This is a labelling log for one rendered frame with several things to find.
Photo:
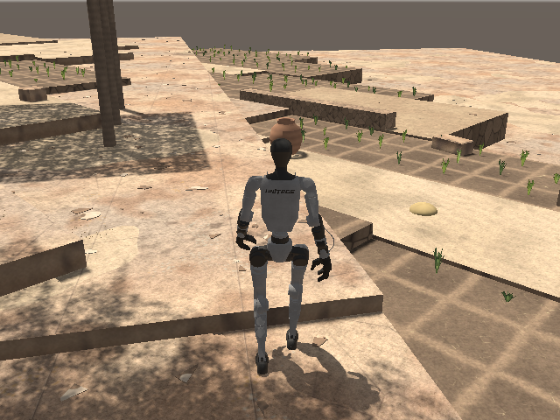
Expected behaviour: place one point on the left robot hand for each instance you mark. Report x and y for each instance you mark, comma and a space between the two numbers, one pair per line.
247, 237

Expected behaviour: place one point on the right robot upper arm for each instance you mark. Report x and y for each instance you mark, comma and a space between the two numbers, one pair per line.
311, 200

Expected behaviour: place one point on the robot right forearm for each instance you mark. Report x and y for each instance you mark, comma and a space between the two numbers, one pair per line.
320, 239

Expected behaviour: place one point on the robot right thigh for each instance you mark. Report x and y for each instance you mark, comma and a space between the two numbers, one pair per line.
299, 261

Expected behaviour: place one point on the robot left forearm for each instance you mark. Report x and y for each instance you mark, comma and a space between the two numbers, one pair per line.
242, 227

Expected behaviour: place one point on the left robot upper arm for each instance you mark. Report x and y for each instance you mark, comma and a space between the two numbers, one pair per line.
253, 184

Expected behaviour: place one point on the right robot hand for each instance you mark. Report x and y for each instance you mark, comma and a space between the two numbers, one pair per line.
326, 268

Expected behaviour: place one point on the humanoid robot torso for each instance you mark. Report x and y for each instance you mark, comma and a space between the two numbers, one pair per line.
280, 206

